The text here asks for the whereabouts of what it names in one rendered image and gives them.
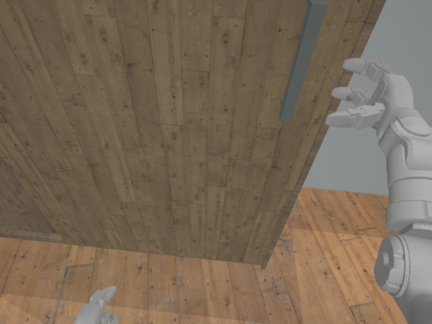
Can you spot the handle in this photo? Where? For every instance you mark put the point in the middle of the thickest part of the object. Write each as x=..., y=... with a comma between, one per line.
x=306, y=44

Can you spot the wardrobe door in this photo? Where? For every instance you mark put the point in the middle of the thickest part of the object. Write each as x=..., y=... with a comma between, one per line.
x=18, y=210
x=153, y=125

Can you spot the right robot forearm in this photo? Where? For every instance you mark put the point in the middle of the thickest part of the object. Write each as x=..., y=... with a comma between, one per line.
x=406, y=140

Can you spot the robot left hand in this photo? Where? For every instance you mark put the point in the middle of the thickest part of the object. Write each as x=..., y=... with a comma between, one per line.
x=91, y=312

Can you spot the right robot upper arm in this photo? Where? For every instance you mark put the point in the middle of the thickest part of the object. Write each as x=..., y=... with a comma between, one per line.
x=404, y=269

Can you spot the robot right hand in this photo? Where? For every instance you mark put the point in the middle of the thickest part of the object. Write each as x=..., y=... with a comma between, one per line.
x=393, y=91

